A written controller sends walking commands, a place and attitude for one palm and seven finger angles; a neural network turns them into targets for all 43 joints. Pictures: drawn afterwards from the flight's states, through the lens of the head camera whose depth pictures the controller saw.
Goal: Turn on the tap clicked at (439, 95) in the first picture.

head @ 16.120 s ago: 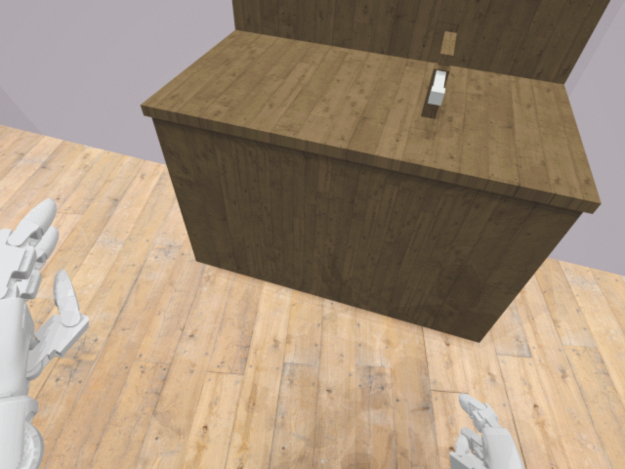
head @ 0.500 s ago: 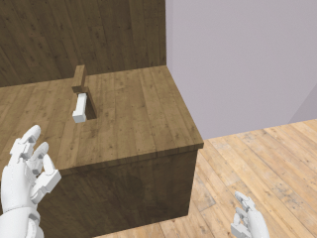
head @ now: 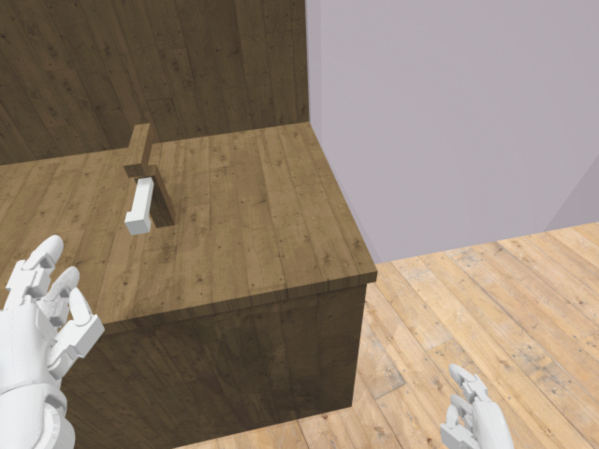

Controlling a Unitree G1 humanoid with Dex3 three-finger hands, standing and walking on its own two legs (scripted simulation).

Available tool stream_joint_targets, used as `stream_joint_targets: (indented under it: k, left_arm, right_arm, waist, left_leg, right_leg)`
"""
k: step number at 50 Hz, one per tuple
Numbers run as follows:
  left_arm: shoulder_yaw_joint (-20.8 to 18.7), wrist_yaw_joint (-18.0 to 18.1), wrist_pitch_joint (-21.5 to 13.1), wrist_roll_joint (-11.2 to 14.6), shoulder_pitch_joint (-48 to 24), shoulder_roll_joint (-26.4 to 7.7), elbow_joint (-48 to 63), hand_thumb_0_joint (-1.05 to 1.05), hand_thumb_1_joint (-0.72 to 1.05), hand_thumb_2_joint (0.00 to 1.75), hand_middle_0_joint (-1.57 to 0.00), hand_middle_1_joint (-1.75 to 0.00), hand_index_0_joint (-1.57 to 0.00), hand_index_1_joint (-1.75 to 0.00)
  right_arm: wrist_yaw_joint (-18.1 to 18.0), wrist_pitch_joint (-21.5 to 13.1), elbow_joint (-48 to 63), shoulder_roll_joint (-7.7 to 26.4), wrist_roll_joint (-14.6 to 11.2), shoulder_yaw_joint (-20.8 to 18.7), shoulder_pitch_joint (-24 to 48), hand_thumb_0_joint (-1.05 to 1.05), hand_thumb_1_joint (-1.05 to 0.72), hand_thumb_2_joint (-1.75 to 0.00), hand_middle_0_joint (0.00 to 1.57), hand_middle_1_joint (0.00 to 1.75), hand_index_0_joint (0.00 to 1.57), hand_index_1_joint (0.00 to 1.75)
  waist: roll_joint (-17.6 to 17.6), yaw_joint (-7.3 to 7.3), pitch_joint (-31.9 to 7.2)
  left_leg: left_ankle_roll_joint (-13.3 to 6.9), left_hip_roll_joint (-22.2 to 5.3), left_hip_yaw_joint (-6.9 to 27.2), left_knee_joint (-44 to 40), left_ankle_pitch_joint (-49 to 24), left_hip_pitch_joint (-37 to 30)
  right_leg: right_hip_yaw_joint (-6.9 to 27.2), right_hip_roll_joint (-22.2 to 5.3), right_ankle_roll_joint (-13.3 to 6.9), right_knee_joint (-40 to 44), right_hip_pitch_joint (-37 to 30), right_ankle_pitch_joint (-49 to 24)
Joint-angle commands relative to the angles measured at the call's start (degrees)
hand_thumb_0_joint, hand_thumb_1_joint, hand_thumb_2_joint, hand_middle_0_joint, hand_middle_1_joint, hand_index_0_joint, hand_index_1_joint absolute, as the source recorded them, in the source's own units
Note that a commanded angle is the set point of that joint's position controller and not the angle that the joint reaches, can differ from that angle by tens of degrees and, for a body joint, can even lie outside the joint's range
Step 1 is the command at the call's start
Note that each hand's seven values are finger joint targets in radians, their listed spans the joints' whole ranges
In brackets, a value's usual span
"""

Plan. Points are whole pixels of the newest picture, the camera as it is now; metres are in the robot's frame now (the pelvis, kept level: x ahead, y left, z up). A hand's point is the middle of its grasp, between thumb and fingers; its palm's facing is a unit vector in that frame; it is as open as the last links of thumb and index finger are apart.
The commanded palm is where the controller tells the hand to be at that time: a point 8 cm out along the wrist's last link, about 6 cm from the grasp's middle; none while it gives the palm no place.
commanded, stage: reach beside the lever's end, fingers flat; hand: left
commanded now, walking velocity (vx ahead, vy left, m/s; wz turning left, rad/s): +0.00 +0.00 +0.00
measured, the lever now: (138, 222) +0.39 +0.32 +0.10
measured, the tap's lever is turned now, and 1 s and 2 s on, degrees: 0 0 0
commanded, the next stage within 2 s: push the lever round in 1.98 s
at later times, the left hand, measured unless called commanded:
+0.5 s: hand (97, 289) +0.24 +0.28 +0.14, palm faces +0.54 -0.84 -0.08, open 7.5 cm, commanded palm +0.20 +0.32 +0.14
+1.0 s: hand (108, 261) +0.29 +0.30 +0.13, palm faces +0.54 -0.84 -0.08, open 7.6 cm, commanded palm +0.25 +0.34 +0.12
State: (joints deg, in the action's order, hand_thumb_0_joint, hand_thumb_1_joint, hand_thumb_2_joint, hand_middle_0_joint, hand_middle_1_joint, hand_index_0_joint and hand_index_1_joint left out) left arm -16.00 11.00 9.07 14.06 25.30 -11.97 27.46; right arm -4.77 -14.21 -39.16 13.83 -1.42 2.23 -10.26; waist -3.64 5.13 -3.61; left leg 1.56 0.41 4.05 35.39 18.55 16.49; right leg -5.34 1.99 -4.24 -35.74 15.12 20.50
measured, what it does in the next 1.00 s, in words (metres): stands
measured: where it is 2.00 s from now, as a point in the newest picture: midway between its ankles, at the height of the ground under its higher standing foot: outside the picture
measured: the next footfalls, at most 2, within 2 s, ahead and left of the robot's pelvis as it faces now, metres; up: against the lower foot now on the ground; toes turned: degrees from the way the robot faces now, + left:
none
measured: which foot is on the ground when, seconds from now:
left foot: down 0.00-1.00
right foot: down 0.00-1.00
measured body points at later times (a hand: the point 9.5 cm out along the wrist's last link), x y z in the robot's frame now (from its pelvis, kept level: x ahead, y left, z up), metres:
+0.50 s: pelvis -0.01 +0.02 +0.00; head -0.01 -0.01 +0.45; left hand +0.21 +0.32 +0.14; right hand +0.18 -0.21 -0.08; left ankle +0.00 +0.14 -0.73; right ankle -0.01 -0.06 -0.73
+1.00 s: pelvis +0.00 +0.03 +0.00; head +0.01 +0.02 +0.45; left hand +0.26 +0.34 +0.13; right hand +0.18 -0.20 -0.09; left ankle +0.00 +0.14 -0.73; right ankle -0.01 -0.06 -0.73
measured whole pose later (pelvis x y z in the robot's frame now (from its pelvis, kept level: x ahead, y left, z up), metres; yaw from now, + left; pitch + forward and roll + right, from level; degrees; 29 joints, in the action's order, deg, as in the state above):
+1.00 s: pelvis +0.00 +0.03 +0.00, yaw -2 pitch +2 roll +0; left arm -19.3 12.1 3.4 10.5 1.4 -13.4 0.4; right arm -4.6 -10.2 -40.8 13.8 -1.1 1.6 -9.8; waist -2.4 2.8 -2.3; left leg -0.7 1.6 1.7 34.3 17.7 18.7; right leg -3.0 0.7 -1.8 -33.8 17.5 18.6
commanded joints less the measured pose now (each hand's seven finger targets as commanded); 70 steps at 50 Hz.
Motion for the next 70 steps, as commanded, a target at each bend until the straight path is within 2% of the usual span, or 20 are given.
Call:
stream_joint_targets:
  k: [1, 3, 9, 12, 14, 22, 24, 25, 31, 34, 38, 44, 48, 49, 51, 54, 57, 60, 68, 70]
  left_arm:
    - [-5.31, -0.22, -5.17, -0.27, -9.96, -9.0, 10.13, 0.0, 0.9, 0.9, -0.2, -0.3, -0.2, -0.3]
    - [-6.03, -0.43, -5.59, -0.12, -11.06, -9.71, 8.37, 0.0, 0.9, 0.9, -0.2, -0.3, -0.2, -0.3]
    - [-8.07, -0.2, -5.83, -0.6, -13.82, -11.87, 5.34, 0.0, 0.9, 0.9, -0.2, -0.3, -0.2, -0.3]
    - [-6.43, -0.01, -5.98, -0.63, -15.38, -10.19, 3.99, 0.0, 0.9, 0.9, -0.2, -0.29, -0.2, -0.29]
    - [-8.66, 0.57, -5.89, -0.77, -16.26, -12.16, 2.22, 0.0, 0.9, 0.9, -0.2, -0.29, -0.2, -0.29]
    - [-6.41, 0.64, -6.55, -1.47, -25.57, -11.4, -2.91, 0.0, 0.9, 0.9, -0.19, -0.27, -0.19, -0.27]
    - [-7.59, 0.69, -7.12, -2.08, -26.62, -12.85, -3.39, 0.0, 0.9, 0.9, -0.19, -0.26, -0.19, -0.26]
    - [-5.44, 0.5, -7.4, -2.22, -26.88, -10.93, -2.66, 0.0, 0.9, 0.9, -0.19, -0.26, -0.19, -0.26]
    - [-5.88, 0.91, -7.12, -2.46, -28.96, -11.15, -7.75, 0.0, 0.9, 0.9, -0.18, -0.25, -0.18, -0.25]
    - [-6.48, 1.62, -6.8, -3.17, -30.02, -11.77, -8.14, 0.0, 0.9, 0.9, -0.18, -0.24, -0.18, -0.24]
    - [-7.14, 2.32, -6.9, -3.72, -33.75, -12.73, -10.69, 0.0, 0.9, 0.9, -0.18, -0.23, -0.18, -0.23]
    - [-7.64, 2.45, -9.72, -4.86, -36.41, -13.76, -11.43, 0.0, 0.9, 0.9, -0.17, -0.21, -0.17, -0.21]
    - [-7.18, 0.97, -9.97, -3.88, -36.03, -12.79, -16.13, 0.0, 0.9, 0.9, -0.17, -0.2, -0.17, -0.2]
    - [-9.03, 0.79, -9.86, -3.81, -36.01, -14.5, -17.4, 0.0, 0.9, 0.9, -0.17, -0.2, -0.17, -0.2]
    - [-6.95, 0.29, -9.95, -3.81, -38.15, -12.74, -16.8, 0.0, 0.9, 0.9, -0.16, -0.19, -0.16, -0.19]
    - [-10.23, 0.71, -10.13, -4.08, -39.87, -16.28, -19.03, 0.0, 0.9, 0.9, -0.16, -0.19, -0.16, -0.19]
    - [-9.42, 1.01, -11.66, -4.57, -43.66, -16.17, -20.32, 0.0, 0.9, 0.9, -0.16, -0.18, -0.16, -0.18]
    - [-9.94, 1.08, -13.69, -5.26, -46.75, -17.39, -21.83, 0.0, 0.9, 0.9, -0.16, -0.17, -0.16, -0.17]
    - [-10.42, -1.24, -14.23, -4.45, -52.26, -19.51, -32.79, 0.0, 0.9, 0.9, -0.15, -0.15, -0.15, -0.15]
    - [-11.52, -1.35, -14.61, -4.49, -52.38, -20.41, -34.34, 0.0, 0.9, 0.9, -0.15, -0.15, -0.15, -0.15]
  right_arm:
    - [-0.85, -3.79, 9.05, 5.17, -0.25, -2.11, 8.05, 0.0, -0.9, -0.9, 0.2, 0.3, 0.2, 0.3]
    - [-1.05, -4.05, 8.57, 5.4, -0.23, -2.35, 7.87, 0.0, -0.9, -0.9, 0.2, 0.3, 0.2, 0.3]
    - [-1.26, -3.87, 8.2, 5.39, -0.31, -2.36, 8.35, 0.0, -0.9, -0.9, 0.2, 0.3, 0.2, 0.3]
    - [-1.17, -3.6, 8.48, 5.38, -0.24, -2.35, 8.67, 0.0, -0.9, -0.9, 0.2, 0.3, 0.2, 0.3]
    - [-1.25, -3.24, 7.86, 5.39, -0.33, -2.42, 8.74, 0.0, -0.9, -0.9, 0.2, 0.3, 0.2, 0.3]
    - [-1.57, -2.59, 7.47, 5.78, -0.33, -2.35, 9.03, 0.0, -0.9, -0.9, 0.2, 0.3, 0.2, 0.3]
    - [-1.51, -2.47, 7.15, 5.98, -0.34, -2.5, 8.6, 0.0, -0.9, -0.9, 0.2, 0.3, 0.2, 0.3]
    - [-1.45, -2.48, 7.56, 5.82, -0.23, -2.43, 8.8, 0.0, -0.9, -0.9, 0.2, 0.3, 0.2, 0.3]
    - [-1.27, -1.56, 7.39, 6.31, -0.17, -2.63, 8.1, 0.0, -0.9, -0.9, 0.2, 0.3, 0.2, 0.3]
    - [-1.09, -0.99, 7.42, 6.31, -0.13, -2.74, 8.06, 0.0, -0.9, -0.9, 0.2, 0.3, 0.2, 0.3]
    - [-1.03, 0.05, 7.38, 6.47, 0.07, -2.81, 7.69, 0.0, -0.9, -0.9, 0.2, 0.3, 0.2, 0.3]
    - [-0.67, 0.51, 6.89, 6.5, 0.37, -3.2, 6.58, 0.0, -0.9, -0.9, 0.2, 0.3, 0.2, 0.3]
    - [-0.56, 1.03, 6.76, 7.04, 0.16, -3.57, 5.78, 0.0, -0.9, -0.9, 0.2, 0.3, 0.2, 0.3]
    - [-0.75, 1.36, 6.42, 7.1, -0.04, -3.62, 5.78, 0.0, -0.9, -0.9, 0.2, 0.3, 0.2, 0.3]
    - [-0.73, 1.47, 6.86, 6.94, -0.14, -3.61, 5.88, 0.0, -0.9, -0.9, 0.2, 0.3, 0.2, 0.3]
    - [-0.95, 1.87, 6.32, 7.22, -0.12, -3.69, 5.41, 0.0, -0.9, -0.9, 0.2, 0.3, 0.2, 0.3]
    - [-0.93, 1.99, 6.23, 7.25, 0.08, -3.66, 5.22, 0.0, -0.9, -0.9, 0.2, 0.3, 0.2, 0.3]
    - [-0.85, 2.07, 5.69, 7.26, 0.29, -3.75, 4.47, 0.0, -0.9, -0.9, 0.2, 0.3, 0.2, 0.3]
    - [-1.29, 2.93, 5.48, 8.22, -0.35, -3.68, 2.91, 0.0, -0.9, -0.9, 0.2, 0.3, 0.2, 0.3]
    - [-1.26, 3.15, 5.55, 8.18, -0.23, -3.76, 2.18, 0.0, -0.9, -0.9, 0.2, 0.3, 0.2, 0.3]
  waist:
    - [2.85, -0.97, -2.82]
    - [4.43, -1.11, -3.2]
    - [2.51, -0.65, -4.04]
    - [3.51, -0.9, -4.24]
    - [2.19, -0.67, -4.13]
    - [2.39, -2.03, -4.5]
    - [0.64, -1.74, -5.93]
    - [-0.38, -1.95, -6.65]
    - [3.49, -2.03, -6.96]
    - [0.83, -1.69, -7.27]
    - [2.79, -2.17, -7.96]
    - [-1.88, -2.39, -10.75]
    - [3.3, -2.91, -10.36]
    - [2.27, -2.52, -9.62]
    - [0.68, -2.98, -10.0]
    - [0.98, -2.7, -9.49]
    - [1.56, -3.57, -10.53]
    - [-1.29, -3.76, -11.66]
    - [2.92, -4.89, -10.35]
    - [1.92, -4.45, -11.67]
  left_leg:
    - [-3.1, 1.3, -2.19, -3.23, -9.95, -0.67]
    - [-3.14, 1.22, -2.06, -3.3, -9.84, -0.56]
    - [-3.03, 1.39, -2.12, -4.11, -9.33, -0.46]
    - [-2.96, 1.4, -2.3, -4.42, -9.09, -0.38]
    - [-2.9, 1.41, -2.27, -4.65, -8.82, -0.22]
    - [-2.9, 1.3, -2.17, -5.33, -7.9, -0.76]
    - [-2.63, 1.18, -2.09, -5.58, -9.24, -1.38]
    - [-2.57, 1.22, -2.05, -5.71, -10.09, -2.29]
    - [-2.26, 0.9, -1.83, -6.04, -11.38, -1.8]
    - [-1.79, 0.77, -1.79, -6.26, -12.8, -2.33]
    - [-1.7, 0.61, -1.79, -6.1, -13.86, -1.98]
    - [-0.83, 0.27, -1.63, -5.27, -18.12, -4.21]
    - [-1.1, 0.17, -1.86, -4.8, -18.6, -2.69]
    - [-1.12, 0.21, -1.84, -5.02, -18.11, -2.23]
    - [-0.99, 0.26, -2.06, -4.97, -18.11, -2.85]
    - [-1.17, 0.25, -1.74, -5.01, -17.21, -2.04]
    - [-1.53, 0.39, -1.77, -4.58, -15.53, -1.69]
    - [-1.56, 0.57, -1.83, -4.07, -15.5, -1.83]
    - [-2.63, 0.81, -1.99, -3.82, -10.38, 2.02]
    - [-2.74, 1.02, -2.14, -3.62, -10.83, 2.01]
  right_leg:
    - [4.85, -3.59, 4.54, 8.69, -0.51, -14.62]
    - [5.12, -3.63, 4.68, 8.87, -0.83, -14.73]
    - [5.21, -3.53, 4.36, 9.3, -1.33, -13.04]
    - [4.68, -3.36, 4.35, 8.93, -1.08, -12.27]
    - [4.91, -3.25, 4.19, 9.36, -1.13, -11.63]
    - [4.46, -2.83, 3.92, 9.24, 0.03, -9.66]
    - [4.1, -2.69, 3.54, 8.64, -0.86, -11.07]
    - [3.8, -2.65, 3.38, 8.12, -0.94, -11.85]
    - [3.03, -2.23, 3.36, 7.66, -1.14, -13.27]
    - [2.87, -2.14, 3.05, 7.41, -1.26, -13.98]
    - [2.7, -1.94, 3.01, 6.91, -1.33, -14.72]
    - [2.68, -1.7, 2.44, 5.77, -1.37, -17.33]
    - [2.44, -1.61, 2.8, 5.54, -1.57, -19.29]
    - [2.57, -1.6, 2.67, 5.8, -1.68, -18.8]
    - [2.55, -1.75, 2.7, 5.71, -1.05, -18.66]
    - [2.68, -1.63, 2.67, 5.94, -0.75, -17.68]
    - [2.91, -1.59, 2.81, 5.61, 0.02, -16.47]
    - [3.26, -1.64, 2.65, 5.1, 0.12, -16.61]
    - [3.71, -1.64, 3.11, 5.9, 1.07, -14.21]
    - [3.88, -1.66, 3.18, 5.71, 0.39, -14.92]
